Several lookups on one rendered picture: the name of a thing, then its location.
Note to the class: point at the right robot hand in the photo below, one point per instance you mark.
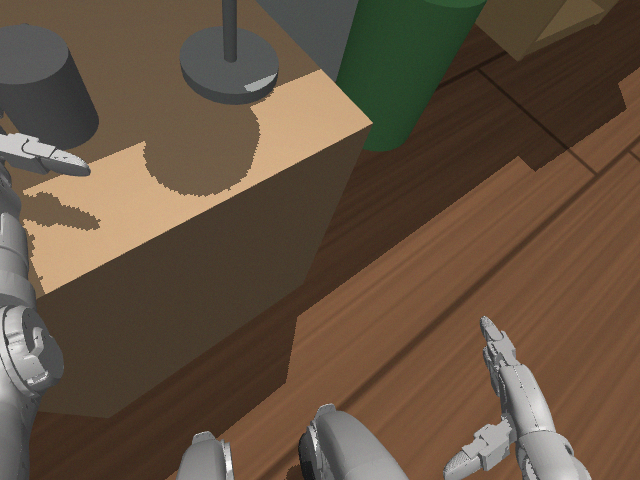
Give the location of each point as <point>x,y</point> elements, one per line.
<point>524,408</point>

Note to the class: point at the right robot foot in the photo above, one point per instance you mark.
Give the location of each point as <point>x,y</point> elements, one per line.
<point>305,459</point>

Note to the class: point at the left robot arm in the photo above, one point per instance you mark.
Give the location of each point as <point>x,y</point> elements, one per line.
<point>30,359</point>

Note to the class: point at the desk lamp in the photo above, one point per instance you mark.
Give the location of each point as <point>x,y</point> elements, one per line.
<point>229,65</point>

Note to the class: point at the bookshelf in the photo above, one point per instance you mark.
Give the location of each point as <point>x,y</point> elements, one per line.
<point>521,27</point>

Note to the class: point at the mug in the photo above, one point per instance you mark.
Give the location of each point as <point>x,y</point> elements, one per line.
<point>41,90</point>

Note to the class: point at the right robot arm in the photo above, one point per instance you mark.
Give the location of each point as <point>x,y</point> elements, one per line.
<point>546,455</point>

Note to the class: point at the left robot hand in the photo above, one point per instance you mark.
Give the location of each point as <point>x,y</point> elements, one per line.
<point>29,153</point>

